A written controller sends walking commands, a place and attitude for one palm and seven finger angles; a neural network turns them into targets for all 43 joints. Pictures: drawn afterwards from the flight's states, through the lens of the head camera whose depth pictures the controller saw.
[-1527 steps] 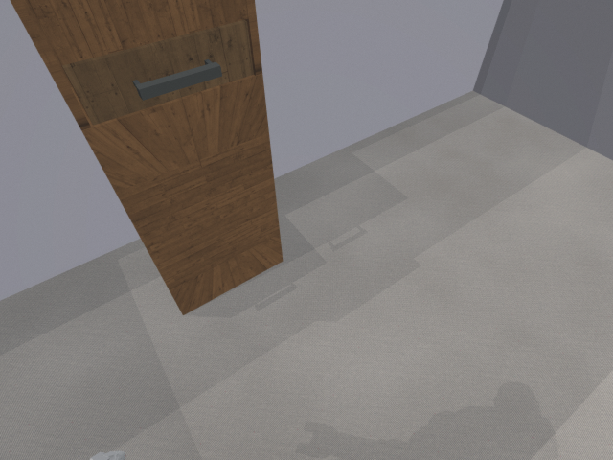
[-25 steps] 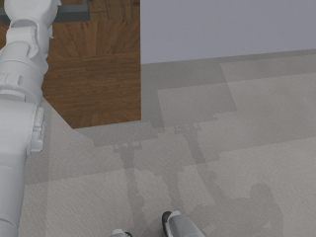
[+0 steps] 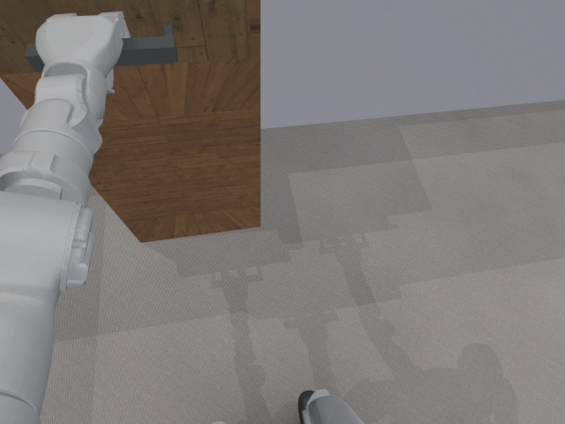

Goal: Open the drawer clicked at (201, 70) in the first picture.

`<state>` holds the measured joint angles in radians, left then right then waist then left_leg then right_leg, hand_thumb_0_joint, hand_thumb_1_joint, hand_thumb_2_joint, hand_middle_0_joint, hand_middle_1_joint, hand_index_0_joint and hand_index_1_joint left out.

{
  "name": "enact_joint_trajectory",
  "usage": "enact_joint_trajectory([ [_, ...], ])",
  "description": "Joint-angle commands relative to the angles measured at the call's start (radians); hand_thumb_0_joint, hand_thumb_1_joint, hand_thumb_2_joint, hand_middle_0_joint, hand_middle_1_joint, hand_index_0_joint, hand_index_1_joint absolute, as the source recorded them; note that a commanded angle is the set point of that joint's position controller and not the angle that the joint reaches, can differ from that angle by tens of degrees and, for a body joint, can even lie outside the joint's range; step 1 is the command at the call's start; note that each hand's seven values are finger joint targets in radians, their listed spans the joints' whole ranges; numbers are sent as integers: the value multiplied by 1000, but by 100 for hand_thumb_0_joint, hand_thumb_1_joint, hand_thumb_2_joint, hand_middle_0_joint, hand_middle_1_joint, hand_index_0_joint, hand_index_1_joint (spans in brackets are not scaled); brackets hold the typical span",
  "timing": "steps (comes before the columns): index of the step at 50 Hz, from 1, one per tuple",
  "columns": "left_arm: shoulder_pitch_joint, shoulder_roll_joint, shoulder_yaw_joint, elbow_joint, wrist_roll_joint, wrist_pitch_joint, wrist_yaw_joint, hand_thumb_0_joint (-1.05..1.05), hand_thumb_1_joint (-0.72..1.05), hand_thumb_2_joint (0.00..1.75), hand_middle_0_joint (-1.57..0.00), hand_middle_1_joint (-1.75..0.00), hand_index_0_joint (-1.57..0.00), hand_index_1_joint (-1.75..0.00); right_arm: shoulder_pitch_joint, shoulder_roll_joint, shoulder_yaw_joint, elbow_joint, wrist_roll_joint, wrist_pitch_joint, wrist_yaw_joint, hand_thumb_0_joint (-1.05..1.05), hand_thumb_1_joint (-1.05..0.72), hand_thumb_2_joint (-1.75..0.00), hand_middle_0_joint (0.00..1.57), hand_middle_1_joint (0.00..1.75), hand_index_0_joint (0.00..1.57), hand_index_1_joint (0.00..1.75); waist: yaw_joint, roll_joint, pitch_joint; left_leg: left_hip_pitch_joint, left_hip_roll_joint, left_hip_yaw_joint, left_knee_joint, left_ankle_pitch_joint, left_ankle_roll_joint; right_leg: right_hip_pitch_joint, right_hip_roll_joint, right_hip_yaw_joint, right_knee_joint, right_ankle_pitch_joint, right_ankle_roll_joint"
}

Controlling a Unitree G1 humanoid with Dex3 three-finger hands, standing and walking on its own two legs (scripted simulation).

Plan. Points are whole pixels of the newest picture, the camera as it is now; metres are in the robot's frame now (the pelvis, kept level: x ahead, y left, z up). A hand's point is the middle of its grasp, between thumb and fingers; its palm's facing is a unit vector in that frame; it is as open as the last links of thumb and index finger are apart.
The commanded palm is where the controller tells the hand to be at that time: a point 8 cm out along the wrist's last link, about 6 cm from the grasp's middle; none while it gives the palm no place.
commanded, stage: pull the drawer open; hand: left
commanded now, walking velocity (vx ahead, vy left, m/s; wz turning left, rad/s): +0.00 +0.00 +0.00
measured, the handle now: (106, 43) +0.62 +0.14 +0.13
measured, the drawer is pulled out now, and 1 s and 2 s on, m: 0.06 0.06 0.06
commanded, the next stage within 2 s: none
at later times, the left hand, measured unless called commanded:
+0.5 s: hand (102, 85) +0.57 +0.15 +0.10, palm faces -0.05 -0.01 -1.00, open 5.6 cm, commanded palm +0.53 +0.15 +0.15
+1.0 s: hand (103, 81) +0.58 +0.15 +0.10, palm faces -0.04 +0.00 -1.00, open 5.6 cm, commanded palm +0.59 +0.15 +0.15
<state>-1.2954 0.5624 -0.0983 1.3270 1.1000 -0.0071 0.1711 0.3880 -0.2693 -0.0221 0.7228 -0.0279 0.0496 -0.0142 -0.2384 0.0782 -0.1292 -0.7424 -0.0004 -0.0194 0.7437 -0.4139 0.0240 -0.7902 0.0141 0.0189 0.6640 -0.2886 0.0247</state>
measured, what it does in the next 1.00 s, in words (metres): stands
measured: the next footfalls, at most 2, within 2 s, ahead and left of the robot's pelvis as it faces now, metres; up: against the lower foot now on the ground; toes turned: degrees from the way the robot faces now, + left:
none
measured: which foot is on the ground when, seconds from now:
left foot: down 0.00-1.00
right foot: down 0.00-1.00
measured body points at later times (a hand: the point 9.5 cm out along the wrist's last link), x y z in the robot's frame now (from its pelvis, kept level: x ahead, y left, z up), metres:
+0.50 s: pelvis +0.01 +0.00 +0.00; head +0.13 -0.02 +0.44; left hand +0.57 +0.15 +0.16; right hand -0.09 -0.25 -0.11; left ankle -0.06 +0.10 -0.71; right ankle +0.00 -0.14 -0.71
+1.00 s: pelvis -0.01 -0.01 -0.01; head +0.14 -0.01 +0.42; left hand +0.58 +0.15 +0.16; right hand -0.03 -0.29 -0.12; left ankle -0.06 +0.10 -0.71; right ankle +0.00 -0.14 -0.71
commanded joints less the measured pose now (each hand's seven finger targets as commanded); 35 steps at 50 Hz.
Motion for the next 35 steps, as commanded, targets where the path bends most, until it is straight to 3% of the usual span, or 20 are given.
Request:
enact_joint_trajectory([
  [1, -642, 232, 25, -195, 7, 24, 58, 0, 90, 90, -40, -135, -40, -135, 293, -183, -66, -2, -8, -3, -7, 0, -90, -90, 20, 30, 20, 30, -78, 97, -510, 328, 8, -7, 24, 699, 5, 191, 47, -51, 10, 407, -33],
  [3, -647, 212, 12, -178, 5, 33, 50, 0, 90, 90, -40, -135, -40, -135, 291, -186, -65, -7, -6, 0, -5, 0, -90, -90, 20, 30, 20, 30, -90, 75, -515, 327, 11, -15, 32, 698, 6, 178, 48, -54, 13, 396, -32],
  [4, -654, 216, 8, -174, 6, 35, 48, 0, 90, 90, -40, -135, -40, -135, 294, -183, -63, -9, -8, 0, -6, 0, -90, -90, 20, 30, 20, 30, -92, 96, -516, 317, 10, -9, 33, 674, 9, 180, 46, -50, 12, 393, -30],
  [6, -656, 240, 19, -158, 10, 42, 45, 0, 90, 90, -40, -135, -40, -135, 291, -185, -57, -15, -6, 5, -8, 0, -90, -90, 20, 30, 20, 30, -90, 83, -511, 279, 5, -6, 31, 619, 12, 198, 46, -50, 15, 384, -32],
  [8, -626, 235, 29, -182, 11, 45, 41, 0, 90, 90, -40, -135, -40, -135, 285, -183, -62, -25, -5, 11, -7, 0, -90, -90, 20, 30, 20, 30, -75, 87, -546, 293, 3, -7, 31, 627, 11, 213, 47, -50, 15, 384, -35],
  [10, -600, 195, 5, -202, 7, 50, 34, 0, 90, 90, -40, -135, -40, -135, 282, -175, -62, -27, -3, 13, -2, 0, -90, -90, 20, 30, 20, 30, -56, 135, -537, 313, 8, -12, 22, 633, 4, 197, 49, -57, 11, 362, -37],
  [13, -510, 165, 10, -253, -9, 50, 16, 0, 90, 90, -40, -135, -40, -135, 273, -171, -71, -32, -2, 19, 5, 0, -90, -90, 20, 30, 20, 30, -23, 114, -579, 356, 13, -12, 17, 682, 4, 238, 51, -59, 4, 383, -38],
  [15, -441, 160, 8, -246, -18, 57, -1, 0, 90, 90, -40, -135, -40, -135, 267, -169, -70, -27, 5, 27, 6, 0, -90, -90, 20, 30, 20, 30, -7, 97, -530, 326, 15, -9, -4, 638, 4, 254, 54, -62, -8, 376, -38],
  [16, -418, 122, -21, -250, -23, 59, -10, 0, 90, 90, -40, -135, -40, -135, 259, -168, -70, -28, 6, 28, 7, 0, -90, -90, 20, 30, 20, 30, -5, 71, -513, 318, 14, -5, -14, 618, 8, 264, 54, -63, -16, 369, -37],
  [18, -358, 144, 11, -297, -35, 47, -21, 0, 90, 90, -40, -135, -40, -135, 251, -168, -74, -28, 8, 32, 9, 0, -90, -90, 20, 30, 20, 30, 28, 80, -542, 334, 12, 2, -25, 640, 8, 309, 54, -58, -20, 398, -42],
  [21, -285, 122, -1, -318, -46, 43, -32, 0, 90, 90, -40, -135, -40, -135, 235, -165, -76, -25, 11, 37, 8, 0, -90, -90, 20, 30, 20, 30, 38, 25, -482, 308, 10, 13, -50, 606, 15, 340, 55, -56, -39, 411, -38],
  [23, -241, 138, 21, -329, -49, 36, -34, 0, 90, 90, -40, -135, -40, -135, 226, -167, -80, -22, 14, 42, 7, 0, -90, -90, 20, 30, 20, 30, 54, 6, -478, 312, 9, 12, -60, 633, 12, 361, 54, -57, -41, 428, -42],
  [24, -231, 90, -21, -331, -54, 36, -35, 0, 90, 90, -40, -135, -40, -135, 219, -160, -79, -23, 13, 40, 8, 0, -90, -90, 20, 30, 20, 30, 48, 11, -444, 312, 9, 16, -68, 622, 15, 350, 54, -58, -49, 424, -39],
  [25, -208, 117, 13, -339, -58, 33, -34, 0, 90, 90, -40, -135, -40, -135, 218, -163, -82, -19, 16, 41, 10, 0, -90, -90, 20, 30, 20, 30, 58, -5, -435, 314, 10, 17, -70, 627, 14, 357, 55, -58, -49, 432, -40],
  [27, -187, 87, -6, -376, -63, 26, -35, 0, 90, 90, -40, -135, -40, -135, 207, -159, -84, -28, 13, 40, 11, 0, -90, -90, 20, 30, 20, 30, 67, 0, -456, 334, 8, 23, -71, 674, 14, 384, 52, -55, -47, 471, -39],
  [29, -150, 102, 13, -384, -64, 19, -34, 0, 90, 90, -40, -135, -40, -135, 199, -157, -87, -30, 13, 44, 12, 0, -90, -90, 20, 30, 20, 30, 77, -15, -455, 347, 8, 22, -69, 730, 14, 403, 49, -53, -44, 514, -39],
  [32, -447, 125, -20, -296, -48, 35, -3, 0, 90, 90, -40, -135, -40, -135, 221, -172, -82, 17, 20, 35, 4, 0, -90, -90, 20, 30, 20, 30, -31, -38, -334, 295, 2, 13, -62, 595, 10, 283, 52, -50, -52, 442, -35],
  [33, -516, 141, -14, -261, -43, 42, 10, 0, 90, 90, -40, -135, -40, -135, 231, -178, -82, 31, 21, 29, 1, 0, -90, -90, 20, 30, 20, 30, -52, -52, -324, 287, 1, 15, -52, 579, 11, 255, 49, -47, -54, 433, -34],
  [35, -517, 201, 31, -235, -23, 39, 30, 0, 90, 90, -40, -135, -40, -135, 244, -175, -76, 18, 13, 15, -6, 0, -90, -90, 20, 30, 20, 30, -44, -9, -406, 282, -8, 15, -31, 614, 12, 281, 43, -40, -22, 463, -36],
])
